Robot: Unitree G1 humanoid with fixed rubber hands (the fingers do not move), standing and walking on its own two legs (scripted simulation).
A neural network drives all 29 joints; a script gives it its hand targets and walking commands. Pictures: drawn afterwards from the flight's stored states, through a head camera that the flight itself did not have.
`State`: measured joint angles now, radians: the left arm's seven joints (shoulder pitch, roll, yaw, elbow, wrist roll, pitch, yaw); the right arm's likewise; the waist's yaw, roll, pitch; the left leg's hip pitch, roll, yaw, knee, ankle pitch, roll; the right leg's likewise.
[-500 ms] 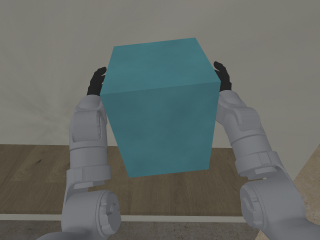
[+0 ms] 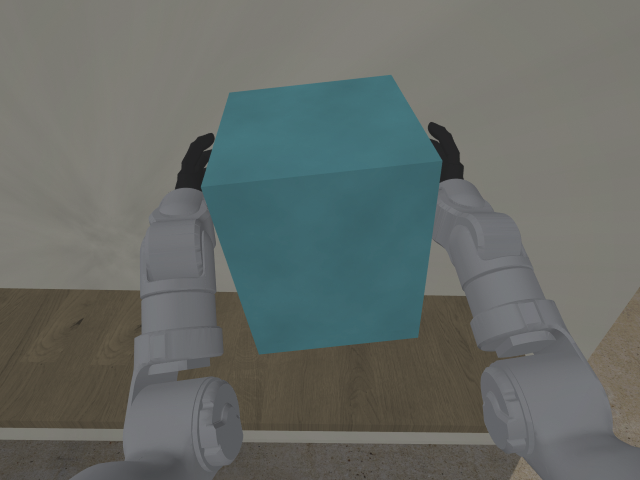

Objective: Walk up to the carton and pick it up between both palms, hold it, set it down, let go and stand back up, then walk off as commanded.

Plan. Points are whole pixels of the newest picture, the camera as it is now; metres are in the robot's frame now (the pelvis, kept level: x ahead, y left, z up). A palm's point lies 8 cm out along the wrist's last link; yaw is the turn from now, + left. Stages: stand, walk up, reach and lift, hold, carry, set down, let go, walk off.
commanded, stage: hold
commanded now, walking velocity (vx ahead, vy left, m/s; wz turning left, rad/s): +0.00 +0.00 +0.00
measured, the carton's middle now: (324, 216) +0.37 -0.01 +0.21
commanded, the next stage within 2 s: none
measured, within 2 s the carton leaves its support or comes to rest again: neither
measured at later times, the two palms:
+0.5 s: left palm (194, 201) +0.37 +0.15 +0.24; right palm (443, 190) +0.37 -0.15 +0.25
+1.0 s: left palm (192, 199) +0.37 +0.15 +0.24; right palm (443, 187) +0.37 -0.15 +0.25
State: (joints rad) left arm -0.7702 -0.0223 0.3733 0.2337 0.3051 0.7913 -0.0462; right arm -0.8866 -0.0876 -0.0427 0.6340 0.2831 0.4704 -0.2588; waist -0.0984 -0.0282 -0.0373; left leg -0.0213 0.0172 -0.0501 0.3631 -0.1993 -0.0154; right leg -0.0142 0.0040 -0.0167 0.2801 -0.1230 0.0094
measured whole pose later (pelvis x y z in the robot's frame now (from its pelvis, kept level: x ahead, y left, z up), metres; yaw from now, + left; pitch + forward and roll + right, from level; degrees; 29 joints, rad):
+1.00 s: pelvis +0.00 +0.00 +0.00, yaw +0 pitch -8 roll -1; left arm -0.76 -0.02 0.36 0.21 0.30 0.80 -0.05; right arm -0.88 -0.08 -0.04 0.61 0.28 0.48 -0.26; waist -0.10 -0.03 -0.04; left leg -0.02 0.02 -0.05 0.36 -0.20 -0.01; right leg -0.01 0.01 -0.02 0.28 -0.13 0.01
